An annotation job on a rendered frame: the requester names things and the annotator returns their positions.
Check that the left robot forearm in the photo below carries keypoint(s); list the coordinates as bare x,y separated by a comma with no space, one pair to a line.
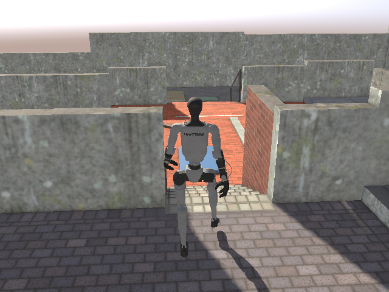
167,157

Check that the robot left upper arm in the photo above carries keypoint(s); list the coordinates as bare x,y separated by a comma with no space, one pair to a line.
175,129

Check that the right robot forearm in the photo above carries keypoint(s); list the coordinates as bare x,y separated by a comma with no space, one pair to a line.
221,168

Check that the robot left hand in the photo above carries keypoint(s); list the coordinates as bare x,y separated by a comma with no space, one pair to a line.
169,167

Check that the robot right foot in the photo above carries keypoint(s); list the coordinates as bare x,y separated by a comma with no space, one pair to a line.
214,223

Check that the robot right hand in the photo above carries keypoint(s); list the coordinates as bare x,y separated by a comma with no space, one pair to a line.
225,189

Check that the robot right upper arm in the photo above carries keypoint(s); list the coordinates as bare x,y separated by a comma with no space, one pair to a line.
216,140

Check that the right robot shin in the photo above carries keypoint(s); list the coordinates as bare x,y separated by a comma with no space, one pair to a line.
213,199

